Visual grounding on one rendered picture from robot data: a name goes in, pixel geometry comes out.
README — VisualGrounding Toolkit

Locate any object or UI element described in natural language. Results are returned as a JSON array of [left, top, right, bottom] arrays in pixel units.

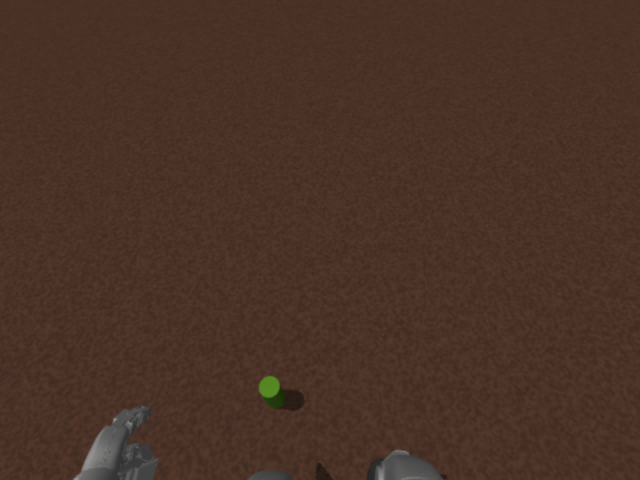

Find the left robot hand
[[81, 406, 158, 480]]

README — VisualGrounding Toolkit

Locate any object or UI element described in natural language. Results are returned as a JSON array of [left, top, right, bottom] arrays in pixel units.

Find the right robot foot
[[367, 459, 385, 480]]

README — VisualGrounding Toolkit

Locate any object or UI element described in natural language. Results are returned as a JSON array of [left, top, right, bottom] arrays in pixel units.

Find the can
[[259, 376, 285, 409]]

